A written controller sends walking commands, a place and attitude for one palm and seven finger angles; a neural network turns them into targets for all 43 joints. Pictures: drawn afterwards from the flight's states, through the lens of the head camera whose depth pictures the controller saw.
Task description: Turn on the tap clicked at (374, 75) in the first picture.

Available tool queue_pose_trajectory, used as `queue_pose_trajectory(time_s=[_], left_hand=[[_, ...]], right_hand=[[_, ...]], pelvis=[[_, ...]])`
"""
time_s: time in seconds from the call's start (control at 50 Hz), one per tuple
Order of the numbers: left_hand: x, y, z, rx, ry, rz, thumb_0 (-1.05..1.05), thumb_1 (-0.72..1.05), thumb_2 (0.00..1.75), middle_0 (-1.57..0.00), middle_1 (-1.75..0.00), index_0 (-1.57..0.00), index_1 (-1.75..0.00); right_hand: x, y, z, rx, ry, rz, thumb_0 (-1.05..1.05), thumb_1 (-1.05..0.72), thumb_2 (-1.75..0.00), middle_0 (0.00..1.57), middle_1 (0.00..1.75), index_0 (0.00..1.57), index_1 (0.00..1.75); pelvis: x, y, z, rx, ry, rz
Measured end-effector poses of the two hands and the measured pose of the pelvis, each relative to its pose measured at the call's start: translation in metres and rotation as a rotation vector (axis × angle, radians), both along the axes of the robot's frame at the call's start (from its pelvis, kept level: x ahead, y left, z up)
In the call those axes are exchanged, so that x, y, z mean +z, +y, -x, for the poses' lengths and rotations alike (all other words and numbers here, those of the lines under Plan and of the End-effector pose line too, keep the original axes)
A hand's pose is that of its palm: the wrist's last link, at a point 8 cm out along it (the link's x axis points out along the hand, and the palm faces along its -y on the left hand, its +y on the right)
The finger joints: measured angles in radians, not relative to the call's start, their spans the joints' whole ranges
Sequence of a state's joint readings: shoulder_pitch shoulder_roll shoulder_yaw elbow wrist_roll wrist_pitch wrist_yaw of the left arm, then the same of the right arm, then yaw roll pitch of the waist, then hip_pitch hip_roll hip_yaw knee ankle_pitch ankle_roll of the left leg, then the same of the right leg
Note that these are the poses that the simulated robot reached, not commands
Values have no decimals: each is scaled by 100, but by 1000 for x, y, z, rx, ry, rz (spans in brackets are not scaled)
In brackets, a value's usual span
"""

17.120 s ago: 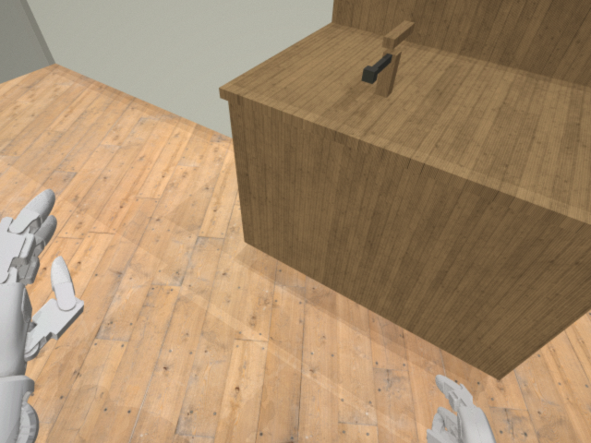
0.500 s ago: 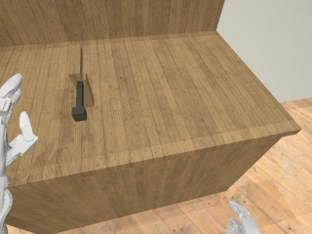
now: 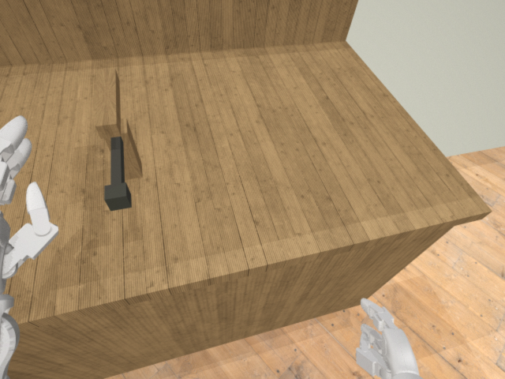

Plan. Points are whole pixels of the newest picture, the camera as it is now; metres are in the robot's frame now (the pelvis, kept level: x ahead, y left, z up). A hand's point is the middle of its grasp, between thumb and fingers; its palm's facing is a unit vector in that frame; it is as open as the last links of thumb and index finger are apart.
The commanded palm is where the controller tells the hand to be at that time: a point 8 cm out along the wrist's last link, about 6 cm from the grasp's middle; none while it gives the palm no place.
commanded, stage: shuffle to correct the standing spot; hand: left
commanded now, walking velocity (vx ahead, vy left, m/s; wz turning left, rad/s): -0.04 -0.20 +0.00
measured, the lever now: (118, 196) +0.32 +0.23 +0.11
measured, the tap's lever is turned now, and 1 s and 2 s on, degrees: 0 0 0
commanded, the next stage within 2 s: none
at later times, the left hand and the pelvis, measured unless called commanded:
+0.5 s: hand (84, 261) +0.20 +0.21 +0.16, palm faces +0.36 -0.85 -0.39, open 7.4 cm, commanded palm +0.14 +0.24 +0.18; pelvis -0.02 -0.04 +0.00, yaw +0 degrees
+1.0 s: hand (112, 259) +0.21 +0.19 +0.16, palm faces +0.32 -0.85 -0.42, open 7.4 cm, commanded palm +0.15 +0.22 +0.18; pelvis -0.01 -0.06 +0.00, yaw +0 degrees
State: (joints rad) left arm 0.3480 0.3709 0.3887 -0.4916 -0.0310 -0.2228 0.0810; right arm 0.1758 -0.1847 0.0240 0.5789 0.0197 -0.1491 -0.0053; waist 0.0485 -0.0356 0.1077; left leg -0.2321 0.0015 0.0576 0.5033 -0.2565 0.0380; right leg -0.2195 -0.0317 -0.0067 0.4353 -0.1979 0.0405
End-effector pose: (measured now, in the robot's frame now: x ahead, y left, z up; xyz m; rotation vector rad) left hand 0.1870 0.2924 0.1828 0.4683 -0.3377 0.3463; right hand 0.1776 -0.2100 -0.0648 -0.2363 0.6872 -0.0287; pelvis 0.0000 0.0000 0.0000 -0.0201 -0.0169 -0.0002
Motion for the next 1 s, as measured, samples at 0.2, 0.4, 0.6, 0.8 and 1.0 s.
queue_pose_trajectory(time_s=[0.2,0.4,0.6,0.8,1.0], left_hand=[[-9,-11,-4,-35,71,3,2,89,90,-21,-30,-20,-30],[-5,-31,20,-21,71,8,2,89,90,-21,-30,-21,-30],[-10,-52,27,-25,88,30,2,89,90,-21,-30,-21,-30],[-5,-61,22,-44,98,-10,2,89,90,-21,-30,-21,-30],[-8,-66,17,-35,115,-3,2,89,90,-21,-30,-21,-30]], right_hand=[[10,4,-18,11,-45,-41,1,-90,-90,20,30,20,30],[4,-25,3,-3,-11,-21,1,-90,-90,21,30,20,30],[-4,-60,34,-71,15,-2,1,-90,-90,20,30,20,30],[-11,-74,47,-104,48,1,1,-91,-90,20,30,20,30],[-12,-73,30,-82,37,-12,1,-90,-90,20,30,20,30]], pelvis=[[0,-10,-1,3,5,6],[-1,-31,12,5,-1,12],[-3,-47,23,2,6,10],[-4,-55,19,6,14,6],[-5,-59,12,7,13,2]])
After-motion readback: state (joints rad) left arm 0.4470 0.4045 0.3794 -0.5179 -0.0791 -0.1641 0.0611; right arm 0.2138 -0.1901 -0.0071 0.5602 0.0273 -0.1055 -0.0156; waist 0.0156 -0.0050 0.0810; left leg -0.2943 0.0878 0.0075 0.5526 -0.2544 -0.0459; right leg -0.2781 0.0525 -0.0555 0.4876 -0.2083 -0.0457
